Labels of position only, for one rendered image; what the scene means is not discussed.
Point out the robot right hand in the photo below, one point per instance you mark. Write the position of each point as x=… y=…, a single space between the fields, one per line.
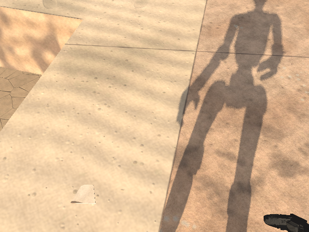
x=291 y=223

